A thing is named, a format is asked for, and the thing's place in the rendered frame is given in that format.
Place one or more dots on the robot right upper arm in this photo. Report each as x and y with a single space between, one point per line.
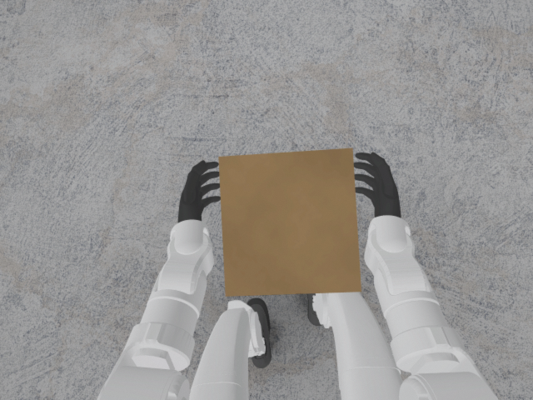
445 386

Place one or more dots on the robot left foot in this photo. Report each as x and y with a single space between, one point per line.
259 306

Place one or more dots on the left robot forearm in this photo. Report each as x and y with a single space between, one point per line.
164 337

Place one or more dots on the robot right thigh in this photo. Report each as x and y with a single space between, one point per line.
366 367

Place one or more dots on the right robot forearm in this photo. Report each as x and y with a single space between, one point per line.
422 341

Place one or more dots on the right robot hand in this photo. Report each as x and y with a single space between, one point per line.
384 195

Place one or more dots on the left robot hand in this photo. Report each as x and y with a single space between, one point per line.
191 203

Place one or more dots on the robot left upper arm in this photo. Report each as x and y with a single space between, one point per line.
145 383

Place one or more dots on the carton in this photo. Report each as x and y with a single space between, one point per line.
289 223

